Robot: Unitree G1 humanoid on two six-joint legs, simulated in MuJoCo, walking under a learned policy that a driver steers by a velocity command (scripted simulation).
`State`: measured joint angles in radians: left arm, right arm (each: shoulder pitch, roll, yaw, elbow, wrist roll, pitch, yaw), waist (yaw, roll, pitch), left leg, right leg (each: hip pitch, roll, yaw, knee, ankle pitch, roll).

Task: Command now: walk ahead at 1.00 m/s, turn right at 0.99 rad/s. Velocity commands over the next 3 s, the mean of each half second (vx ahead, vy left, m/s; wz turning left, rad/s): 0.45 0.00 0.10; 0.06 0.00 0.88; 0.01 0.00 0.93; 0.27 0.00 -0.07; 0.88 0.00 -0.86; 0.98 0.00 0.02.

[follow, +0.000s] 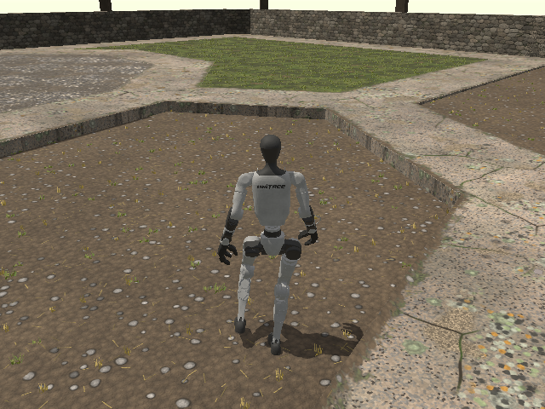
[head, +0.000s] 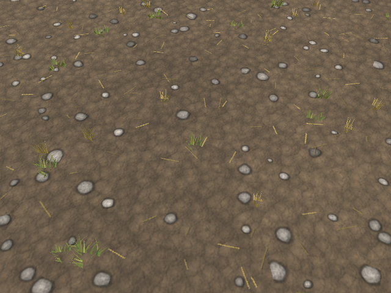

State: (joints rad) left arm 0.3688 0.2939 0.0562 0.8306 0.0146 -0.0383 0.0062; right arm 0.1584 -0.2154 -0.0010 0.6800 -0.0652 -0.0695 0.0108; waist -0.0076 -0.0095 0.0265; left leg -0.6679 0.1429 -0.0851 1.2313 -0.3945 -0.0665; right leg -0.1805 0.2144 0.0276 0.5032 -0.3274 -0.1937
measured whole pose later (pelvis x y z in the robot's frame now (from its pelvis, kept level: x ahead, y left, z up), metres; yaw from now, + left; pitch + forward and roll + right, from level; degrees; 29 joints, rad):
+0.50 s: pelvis +0.33 +0.08 +0.01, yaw +7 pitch +3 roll -1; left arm -0.03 0.27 0.00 0.62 0.01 -0.05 0.03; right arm 0.31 -0.30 -0.05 0.71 0.02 -0.02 -0.02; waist -0.07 0.00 0.07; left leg -0.35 -0.14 -0.15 0.41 -0.08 0.07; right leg -0.64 0.03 0.19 0.86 -0.27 0.08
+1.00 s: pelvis +0.42 +0.06 +0.02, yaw +35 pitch +2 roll -1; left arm 0.13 0.27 0.06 0.70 0.02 0.01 0.05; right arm 0.18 -0.32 -0.07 0.57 0.02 0.07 0.00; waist 0.02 0.04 0.06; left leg -0.55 0.08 -0.01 0.97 -0.33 -0.09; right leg -0.28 -0.05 -0.13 0.40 -0.16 -0.01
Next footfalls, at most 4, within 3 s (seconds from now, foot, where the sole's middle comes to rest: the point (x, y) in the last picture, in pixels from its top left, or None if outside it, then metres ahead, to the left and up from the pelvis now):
0.20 left None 0.43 0.15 -0.76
0.66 right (203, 273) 0.55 -0.02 -0.76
1.12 left None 0.37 0.20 -0.76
1.58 right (164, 268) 0.57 0.12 -0.76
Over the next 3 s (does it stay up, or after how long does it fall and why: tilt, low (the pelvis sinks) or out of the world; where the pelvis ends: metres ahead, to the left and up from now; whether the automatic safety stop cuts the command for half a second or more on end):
stays up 1.18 0.58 0.01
